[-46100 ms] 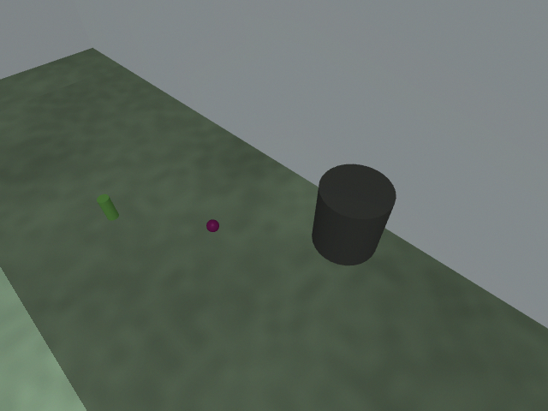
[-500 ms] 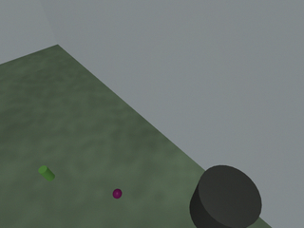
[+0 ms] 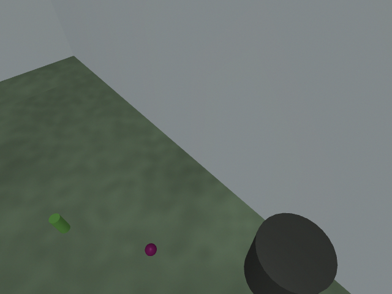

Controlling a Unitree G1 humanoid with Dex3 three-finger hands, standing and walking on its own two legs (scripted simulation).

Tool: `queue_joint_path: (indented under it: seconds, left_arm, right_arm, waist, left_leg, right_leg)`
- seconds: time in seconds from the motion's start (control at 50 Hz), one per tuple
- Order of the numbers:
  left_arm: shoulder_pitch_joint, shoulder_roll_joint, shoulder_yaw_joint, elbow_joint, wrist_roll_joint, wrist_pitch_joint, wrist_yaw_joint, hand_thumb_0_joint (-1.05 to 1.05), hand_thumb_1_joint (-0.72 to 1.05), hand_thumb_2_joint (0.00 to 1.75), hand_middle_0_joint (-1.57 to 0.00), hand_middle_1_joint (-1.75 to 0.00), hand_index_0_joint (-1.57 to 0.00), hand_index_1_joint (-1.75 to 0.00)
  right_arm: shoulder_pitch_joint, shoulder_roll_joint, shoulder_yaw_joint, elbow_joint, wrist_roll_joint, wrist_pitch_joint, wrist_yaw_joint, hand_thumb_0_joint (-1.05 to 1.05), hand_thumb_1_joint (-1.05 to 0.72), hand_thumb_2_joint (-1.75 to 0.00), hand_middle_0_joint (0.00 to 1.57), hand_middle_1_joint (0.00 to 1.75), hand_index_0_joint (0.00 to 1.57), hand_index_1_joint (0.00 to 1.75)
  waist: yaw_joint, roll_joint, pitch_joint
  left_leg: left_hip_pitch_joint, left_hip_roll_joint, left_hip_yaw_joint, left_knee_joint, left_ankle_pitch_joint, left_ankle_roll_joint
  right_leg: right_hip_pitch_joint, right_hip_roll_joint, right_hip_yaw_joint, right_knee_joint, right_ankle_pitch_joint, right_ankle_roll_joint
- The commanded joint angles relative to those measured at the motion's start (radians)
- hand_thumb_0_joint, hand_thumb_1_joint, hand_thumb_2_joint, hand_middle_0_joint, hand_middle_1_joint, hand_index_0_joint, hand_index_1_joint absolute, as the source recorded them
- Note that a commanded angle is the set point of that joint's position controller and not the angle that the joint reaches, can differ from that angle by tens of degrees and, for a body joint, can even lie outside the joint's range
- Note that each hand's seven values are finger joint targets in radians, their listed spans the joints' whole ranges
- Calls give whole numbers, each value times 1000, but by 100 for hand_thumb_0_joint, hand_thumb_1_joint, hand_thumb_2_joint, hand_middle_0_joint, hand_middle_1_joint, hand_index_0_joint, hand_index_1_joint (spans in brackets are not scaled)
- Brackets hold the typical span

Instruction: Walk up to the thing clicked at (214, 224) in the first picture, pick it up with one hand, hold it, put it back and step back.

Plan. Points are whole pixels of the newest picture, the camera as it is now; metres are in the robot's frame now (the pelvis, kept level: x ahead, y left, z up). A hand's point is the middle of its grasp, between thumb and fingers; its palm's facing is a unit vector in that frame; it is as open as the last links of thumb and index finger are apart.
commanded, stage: stand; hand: left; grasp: from above
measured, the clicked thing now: (150, 249) +0.46 +0.26 -0.75
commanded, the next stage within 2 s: step back in 0.32 s
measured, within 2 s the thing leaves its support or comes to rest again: neither
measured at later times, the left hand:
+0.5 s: hand out of the picture +0.07 +0.27 -0.17, palm faces +0.02 -0.93 -0.37, open 7.3 cm
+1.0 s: hand out of the picture +0.02 +0.31 -0.18, palm faces -0.11 -0.92 -0.37, open 7.3 cm
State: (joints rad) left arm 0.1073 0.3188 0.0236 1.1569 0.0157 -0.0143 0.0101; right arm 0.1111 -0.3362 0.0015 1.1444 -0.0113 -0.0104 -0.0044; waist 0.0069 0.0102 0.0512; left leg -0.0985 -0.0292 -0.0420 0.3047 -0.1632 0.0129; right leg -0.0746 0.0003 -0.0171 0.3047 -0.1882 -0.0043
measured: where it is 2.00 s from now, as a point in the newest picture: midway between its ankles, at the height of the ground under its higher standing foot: outside the picture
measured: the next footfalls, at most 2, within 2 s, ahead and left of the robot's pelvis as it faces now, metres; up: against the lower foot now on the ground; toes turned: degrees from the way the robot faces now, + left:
right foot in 1.08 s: -0.12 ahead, -0.08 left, +0.00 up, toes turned -2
left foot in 1.40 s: -0.19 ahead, +0.16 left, +0.00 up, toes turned -4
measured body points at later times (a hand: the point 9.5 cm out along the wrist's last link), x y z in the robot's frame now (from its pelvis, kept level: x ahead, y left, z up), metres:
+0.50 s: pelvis -0.02 +0.01 -0.01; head +0.02 +0.01 +0.43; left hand +0.07 +0.32 -0.14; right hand +0.07 -0.30 -0.14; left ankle +0.00 +0.11 -0.74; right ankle -0.01 -0.11 -0.75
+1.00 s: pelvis -0.11 +0.05 -0.02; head -0.03 +0.06 +0.42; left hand +0.03 +0.36 -0.15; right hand -0.03 -0.26 -0.14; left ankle -0.05 +0.14 -0.75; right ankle -0.15 -0.08 -0.71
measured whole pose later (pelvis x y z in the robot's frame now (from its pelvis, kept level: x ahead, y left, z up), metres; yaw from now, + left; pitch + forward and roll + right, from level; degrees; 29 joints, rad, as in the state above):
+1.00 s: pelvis -0.11 +0.05 -0.02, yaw -5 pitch -2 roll -1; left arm 0.12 0.39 0.07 0.86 0.02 0.05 0.01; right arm 0.12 -0.35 -0.04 0.85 -0.02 0.02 -0.01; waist -0.02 -0.03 0.20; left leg -0.35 -0.01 0.05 0.62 -0.24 0.06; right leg -0.34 0.06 0.11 0.90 -0.50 0.02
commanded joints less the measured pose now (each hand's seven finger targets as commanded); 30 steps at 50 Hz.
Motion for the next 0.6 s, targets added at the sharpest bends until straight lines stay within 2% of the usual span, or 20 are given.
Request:
queue_joint_path:
  seconds: [0.0,0.04,0.12,0.22,0.28,0.3,0.34,0.36,0.4,0.42,0.44,0.46,0.48,0.5,0.52,0.54,0.56,0.58]
  left_arm:
    - [-32,216,36,-63,-3,-19,11,0,90,90,-20,-30,-20,-30]
    - [-29,215,36,-63,-5,-20,12,0,90,90,-20,-30,-20,-30]
    - [-30,216,35,-61,-4,-18,11,0,90,90,-20,-30,-20,-30]
    - [-28,219,34,-66,-5,-20,11,0,90,90,-20,-30,-20,-30]
    - [-29,225,34,-65,-6,-18,9,0,90,90,-20,-30,-20,-30]
    - [-8,282,79,-96,-16,-13,15,0,90,90,-20,-30,-20,-30]
    - [15,279,85,-129,-18,-9,20,0,90,90,-20,-30,-20,-30]
    - [14,283,90,-147,-17,-7,21,0,90,90,-20,-30,-20,-30]
    - [-5,291,97,-190,-14,-1,20,0,90,90,-20,-30,-20,-30]
    - [-19,307,100,-207,-12,3,20,0,90,90,-20,-30,-20,-30]
    - [-46,316,103,-233,-7,6,23,0,90,90,-20,-30,-20,-30]
    - [-74,328,105,-260,0,10,26,0,90,90,-20,-30,-20,-30]
    - [-95,329,108,-281,6,11,27,0,90,90,-20,-30,-20,-30]
    - [-105,325,106,-295,11,11,28,0,90,90,-20,-30,-20,-30]
    - [-112,320,101,-306,14,11,28,0,90,90,-20,-30,-20,-30]
    - [-123,315,98,-315,14,14,27,0,90,90,-20,-30,-20,-30]
    - [-116,305,93,-320,11,21,24,0,90,90,-20,-30,-20,-30]
    - [-96,292,90,-330,5,31,20,0,90,90,-20,-30,-20,-30]
  right_arm:
    - [-32,-205,-39,-59,-4,-24,-17,0,-90,-90,20,30,20,30]
    - [-32,-204,-38,-60,-3,-24,-16,0,-90,-90,20,30,20,30]
    - [-34,-203,-35,-59,-2,-23,-17,0,-90,-90,20,30,20,30]
    - [-33,-209,-35,-60,-1,-25,-17,0,-90,-90,20,30,20,30]
    - [-28,-206,-33,-58,-2,-23,-17,0,-90,-90,20,30,20,30]
    - [-67,-244,-54,-78,-2,-5,-10,0,-90,-90,20,30,20,30]
    - [-31,-227,-56,-103,10,4,-8,0,-90,-90,20,30,20,30]
    - [-22,-225,-61,-115,12,8,-6,0,-90,-90,20,30,20,30]
    - [-10,-221,-68,-143,12,18,-3,0,-90,-90,20,30,20,30]
    - [-5,-217,-69,-149,12,25,-2,0,-90,-90,20,30,20,30]
    - [14,-210,-72,-161,9,32,-2,0,-90,-90,20,30,20,30]
    - [47,-211,-79,-170,4,41,0,0,-90,-90,20,30,20,30]
    - [77,-216,-84,-176,2,48,3,0,-90,-90,20,30,20,30]
    - [83,-222,-88,-189,7,51,7,0,-90,-90,20,30,20,30]
    - [87,-223,-92,-200,12,47,10,0,-90,-90,20,30,20,30]
    - [107,-219,-91,-201,10,41,11,0,-90,-90,20,30,20,30]
    - [109,-218,-95,-200,4,33,10,0,-90,-90,20,30,20,30]
    - [111,-232,-102,-206,-8,25,7,0,-90,-90,20,30,20,30]
  waist:
    - [-6,-10,-70]
    - [-5,-6,-75]
    - [-7,2,-56]
    - [-4,-2,-74]
    - [-5,-3,-63]
    - [0,-26,46]
    - [-10,-30,-30]
    - [-13,-48,-86]
    - [-15,-66,-144]
    - [-11,-101,-137]
    - [-18,-143,-120]
    - [-29,-182,-104]
    - [-39,-192,-80]
    - [-46,-181,-64]
    - [-47,-175,-65]
    - [-53,-173,-70]
    - [-49,-140,-80]
    - [-47,-52,-80]
  left_leg:
    - [4,143,-106,-32,150,21]
    - [6,144,-108,-31,173,19]
    - [-5,142,-109,-37,133,17]
    - [5,147,-106,-31,174,19]
    - [-6,146,-107,-42,143,17]
    - [-85,121,-102,69,281,38]
    - [-87,105,-75,144,299,44]
    - [-74,94,-66,194,296,47]
    - [-88,57,-43,285,212,39]
    - [-103,23,-25,357,125,29]
    - [-124,-5,-2,441,-42,21]
    - [-146,-21,-11,527,-221,27]
    - [-151,-5,-42,594,-339,33]
    - [-163,8,-63,598,-365,41]
    - [-172,13,-57,550,-339,42]
    - [-172,20,-28,441,-262,34]
    - [-147,18,3,301,-127,26]
    - [-125,63,-43,140,153,28]
  right_leg:
    - [17,-134,106,-52,135,-17]
    - [21,-132,102,-45,153,-14]
    - [8,-130,104,-52,123,-14]
    - [29,-134,105,-46,161,-15]
    - [23,-132,105,-48,127,-17]
    - [-62,-119,110,27,291,-27]
    - [-26,-135,118,67,358,-58]
    - [-17,-152,131,81,379,-84]
    - [-22,-211,189,85,390,-137]
    - [-57,-253,231,78,404,-170]
    - [-100,-309,266,67,403,-212]
    - [-144,-361,304,64,386,-249]
    - [-203,-391,309,73,382,-266]
    - [-219,-381,288,91,384,-255]
    - [-204,-351,263,127,390,-230]
    - [-177,-311,224,172,375,-192]
    - [-163,-257,181,230,332,-152]
    - [-159,-175,129,326,250,-96]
